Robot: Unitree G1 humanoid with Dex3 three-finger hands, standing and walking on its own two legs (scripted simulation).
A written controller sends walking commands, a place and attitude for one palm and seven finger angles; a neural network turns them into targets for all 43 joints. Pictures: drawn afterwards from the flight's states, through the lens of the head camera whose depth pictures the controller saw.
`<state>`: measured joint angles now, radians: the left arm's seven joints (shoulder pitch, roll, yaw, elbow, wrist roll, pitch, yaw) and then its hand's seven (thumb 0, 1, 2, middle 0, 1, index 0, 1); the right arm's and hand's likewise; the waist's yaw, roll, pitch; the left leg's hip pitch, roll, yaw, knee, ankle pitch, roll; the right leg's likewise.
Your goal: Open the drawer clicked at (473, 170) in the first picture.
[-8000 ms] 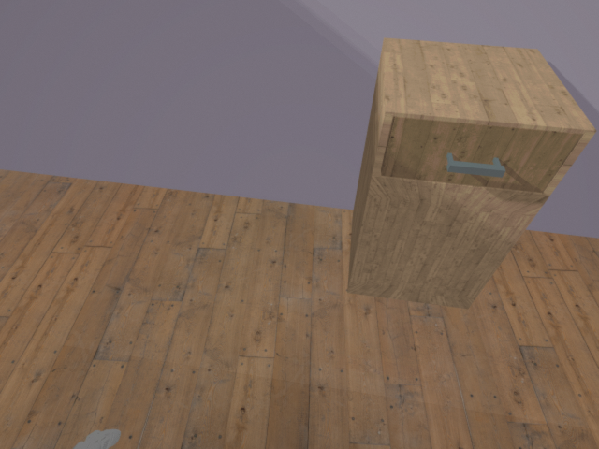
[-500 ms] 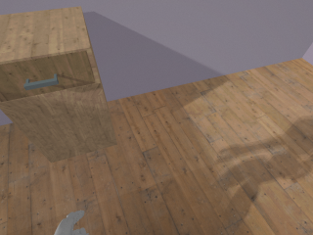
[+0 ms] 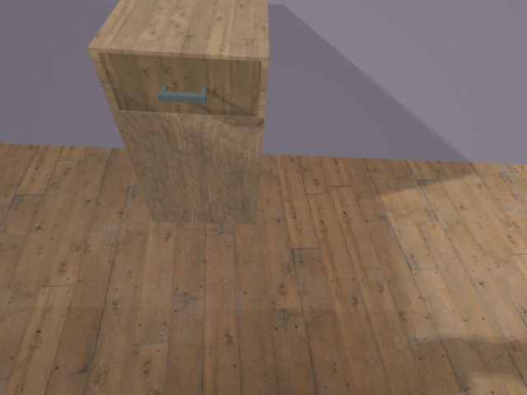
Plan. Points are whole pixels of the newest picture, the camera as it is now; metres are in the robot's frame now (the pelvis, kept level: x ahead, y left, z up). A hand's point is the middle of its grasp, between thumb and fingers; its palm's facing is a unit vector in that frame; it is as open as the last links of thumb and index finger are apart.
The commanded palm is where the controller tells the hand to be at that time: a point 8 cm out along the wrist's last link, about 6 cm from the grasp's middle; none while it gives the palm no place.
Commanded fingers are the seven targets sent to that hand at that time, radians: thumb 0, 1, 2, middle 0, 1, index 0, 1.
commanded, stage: take the last steps up to it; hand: left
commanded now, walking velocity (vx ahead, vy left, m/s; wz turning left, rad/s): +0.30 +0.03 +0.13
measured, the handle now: (183, 93) +0.84 +0.30 -0.06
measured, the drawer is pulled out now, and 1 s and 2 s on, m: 0.00 0.00 0.00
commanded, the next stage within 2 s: come to a stop and stand still in 1.10 s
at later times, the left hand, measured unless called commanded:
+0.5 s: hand out of the picture +0.13 +0.16 -0.15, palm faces +0.12 -0.97 -0.21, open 7.3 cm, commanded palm none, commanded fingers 0.00 0.90 0.90 -0.20 -0.30 -0.20 -0.30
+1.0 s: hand (150, 372) +0.17 +0.21 -0.17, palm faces +0.12 -0.98 -0.13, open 7.4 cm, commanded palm none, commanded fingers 0.00 0.90 0.90 -0.20 -0.30 -0.20 -0.30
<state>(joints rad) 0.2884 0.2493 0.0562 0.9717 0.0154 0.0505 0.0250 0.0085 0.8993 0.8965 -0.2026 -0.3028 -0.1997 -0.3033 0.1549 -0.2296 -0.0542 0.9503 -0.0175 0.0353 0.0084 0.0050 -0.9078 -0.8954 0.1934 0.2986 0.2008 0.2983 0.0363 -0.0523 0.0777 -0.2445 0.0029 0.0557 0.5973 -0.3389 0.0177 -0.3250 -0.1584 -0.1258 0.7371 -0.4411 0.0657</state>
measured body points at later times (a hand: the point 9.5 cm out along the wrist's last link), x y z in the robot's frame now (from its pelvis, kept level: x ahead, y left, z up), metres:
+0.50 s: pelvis +0.07 -0.02 +0.00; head +0.07 -0.04 +0.45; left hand +0.12 +0.21 -0.13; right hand +0.03 -0.25 -0.16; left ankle +0.00 +0.10 -0.68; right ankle +0.11 -0.12 -0.73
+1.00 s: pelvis +0.23 +0.05 +0.01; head +0.24 +0.07 +0.46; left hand +0.16 +0.26 -0.16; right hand +0.31 -0.18 -0.13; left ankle +0.25 +0.15 -0.72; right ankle +0.18 -0.08 -0.65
